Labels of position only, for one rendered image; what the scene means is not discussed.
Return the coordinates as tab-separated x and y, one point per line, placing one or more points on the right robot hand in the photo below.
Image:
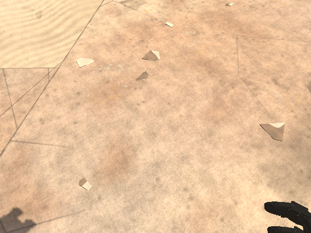
294	212

